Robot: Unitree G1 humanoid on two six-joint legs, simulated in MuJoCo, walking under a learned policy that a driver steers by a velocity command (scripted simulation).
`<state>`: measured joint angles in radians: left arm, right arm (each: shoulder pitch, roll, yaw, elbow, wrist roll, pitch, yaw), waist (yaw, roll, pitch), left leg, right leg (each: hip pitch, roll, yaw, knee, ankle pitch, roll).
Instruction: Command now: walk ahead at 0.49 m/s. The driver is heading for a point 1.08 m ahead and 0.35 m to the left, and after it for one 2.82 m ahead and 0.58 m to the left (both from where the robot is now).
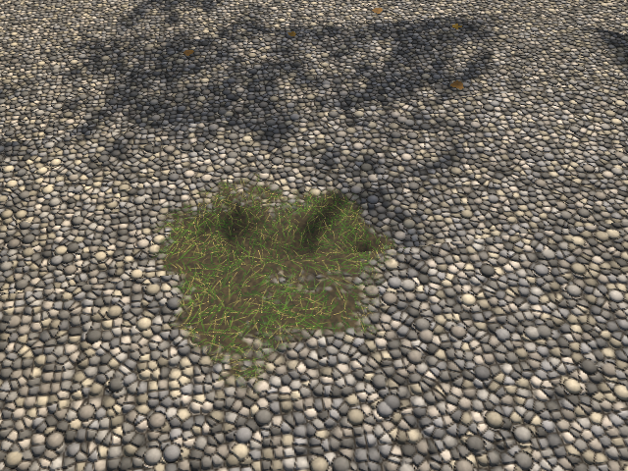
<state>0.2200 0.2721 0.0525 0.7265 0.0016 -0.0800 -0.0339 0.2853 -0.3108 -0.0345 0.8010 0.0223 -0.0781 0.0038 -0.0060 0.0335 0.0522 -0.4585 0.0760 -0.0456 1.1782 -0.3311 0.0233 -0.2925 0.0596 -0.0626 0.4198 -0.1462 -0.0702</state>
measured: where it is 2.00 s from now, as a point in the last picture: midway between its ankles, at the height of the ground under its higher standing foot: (305, 458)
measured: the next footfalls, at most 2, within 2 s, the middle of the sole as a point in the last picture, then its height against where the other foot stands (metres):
left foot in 0.36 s outside the picture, level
right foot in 0.82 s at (359, 396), level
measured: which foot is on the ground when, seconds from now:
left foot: up 0.00-0.34, down 0.36-0.86, up 0.88-1.00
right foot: down 0.00-0.38, up 0.40-0.80, down 0.82-1.00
